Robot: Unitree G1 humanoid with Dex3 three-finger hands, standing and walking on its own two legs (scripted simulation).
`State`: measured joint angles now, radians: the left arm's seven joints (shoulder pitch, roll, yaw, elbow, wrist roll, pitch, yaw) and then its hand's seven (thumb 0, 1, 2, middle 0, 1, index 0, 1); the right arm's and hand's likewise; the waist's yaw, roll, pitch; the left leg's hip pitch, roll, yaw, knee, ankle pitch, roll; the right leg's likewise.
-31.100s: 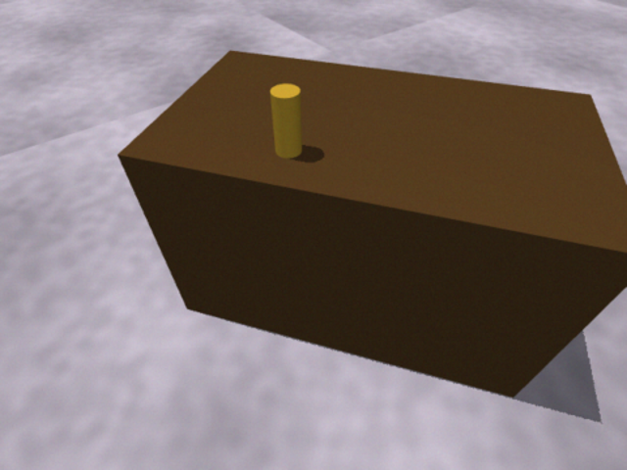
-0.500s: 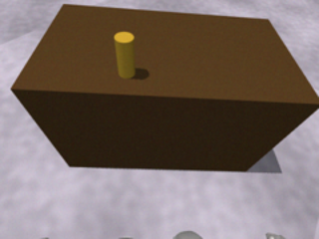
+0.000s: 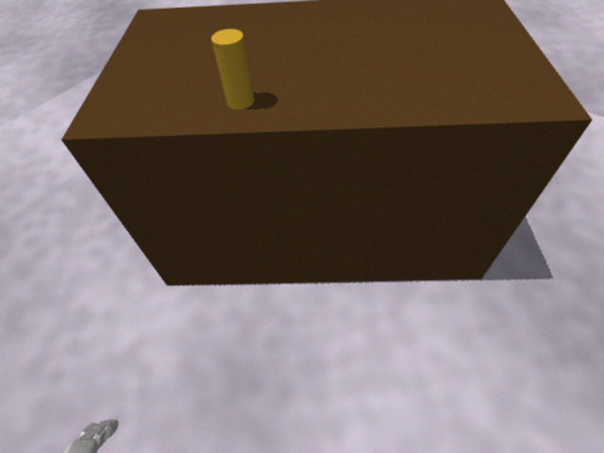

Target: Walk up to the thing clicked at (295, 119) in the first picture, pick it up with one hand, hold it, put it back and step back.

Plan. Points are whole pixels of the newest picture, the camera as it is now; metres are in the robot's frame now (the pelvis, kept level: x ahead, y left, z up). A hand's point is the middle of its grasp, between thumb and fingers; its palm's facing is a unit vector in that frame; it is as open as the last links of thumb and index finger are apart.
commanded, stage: step back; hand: left
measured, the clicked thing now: (234, 71) +0.87 +0.18 +0.02
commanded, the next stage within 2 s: stand in 1.70 s
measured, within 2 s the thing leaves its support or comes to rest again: neither
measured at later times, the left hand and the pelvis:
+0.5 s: hand out of the picture -0.10 +0.24 -0.16, palm faces -0.06 -0.92 -0.39, open 7.4 cm; pelvis -0.18 -0.03 -0.01, yaw -3 degrees
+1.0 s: hand out of the picture -0.22 +0.25 -0.14, palm faces +0.06 -0.93 -0.36, open 7.4 cm; pelvis -0.27 -0.03 +0.01, yaw +2 degrees
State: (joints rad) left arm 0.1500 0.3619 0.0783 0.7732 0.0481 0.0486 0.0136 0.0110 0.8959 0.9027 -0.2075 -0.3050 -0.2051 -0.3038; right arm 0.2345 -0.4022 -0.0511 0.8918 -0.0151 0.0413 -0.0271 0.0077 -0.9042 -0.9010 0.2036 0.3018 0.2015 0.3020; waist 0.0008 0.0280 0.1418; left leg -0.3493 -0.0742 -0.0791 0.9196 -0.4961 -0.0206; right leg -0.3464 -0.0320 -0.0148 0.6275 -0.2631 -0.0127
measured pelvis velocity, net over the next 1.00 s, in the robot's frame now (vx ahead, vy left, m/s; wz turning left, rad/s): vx -0.27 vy -0.03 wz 0.03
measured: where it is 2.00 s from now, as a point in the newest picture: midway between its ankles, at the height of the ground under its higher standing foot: outside the picture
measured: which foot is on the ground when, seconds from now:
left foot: up 0.00-0.04, down 0.06-0.48, up 0.50-0.78, down 0.80-1.00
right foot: down 0.00-0.08, up 0.10-0.44, down 0.46-0.84, up 0.86-1.00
